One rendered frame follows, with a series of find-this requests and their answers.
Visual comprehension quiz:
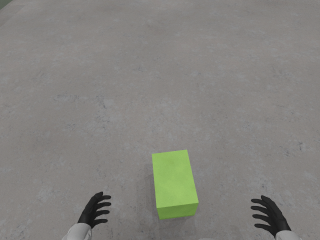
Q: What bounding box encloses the robot right hand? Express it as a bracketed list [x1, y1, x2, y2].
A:
[250, 195, 292, 239]

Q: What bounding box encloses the carton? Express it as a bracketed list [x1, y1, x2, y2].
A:
[152, 149, 199, 220]

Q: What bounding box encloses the left robot forearm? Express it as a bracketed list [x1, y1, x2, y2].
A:
[62, 223, 92, 240]

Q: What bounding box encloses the right robot forearm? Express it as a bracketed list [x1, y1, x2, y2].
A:
[275, 230, 302, 240]

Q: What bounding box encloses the robot left hand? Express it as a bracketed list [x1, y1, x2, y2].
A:
[77, 191, 111, 229]

